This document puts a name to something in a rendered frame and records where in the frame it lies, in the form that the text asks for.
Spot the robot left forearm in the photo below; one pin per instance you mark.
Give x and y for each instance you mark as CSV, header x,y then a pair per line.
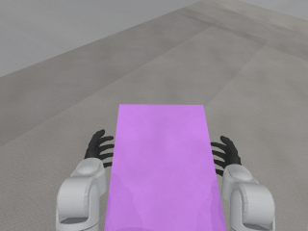
x,y
78,198

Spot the robot left hand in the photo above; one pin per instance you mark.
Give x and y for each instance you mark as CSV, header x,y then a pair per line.
x,y
95,149

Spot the carton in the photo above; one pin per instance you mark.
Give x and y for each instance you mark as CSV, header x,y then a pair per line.
x,y
163,175

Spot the robot right forearm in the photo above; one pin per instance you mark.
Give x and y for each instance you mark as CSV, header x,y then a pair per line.
x,y
252,206

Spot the robot right hand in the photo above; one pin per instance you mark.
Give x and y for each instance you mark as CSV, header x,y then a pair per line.
x,y
230,156

